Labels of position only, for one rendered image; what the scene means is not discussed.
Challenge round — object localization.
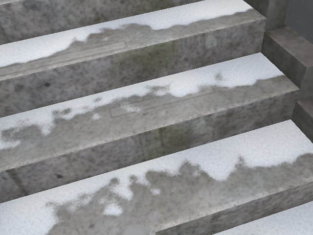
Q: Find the robot left thigh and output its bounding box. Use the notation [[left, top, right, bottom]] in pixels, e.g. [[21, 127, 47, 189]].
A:
[[120, 223, 156, 235]]

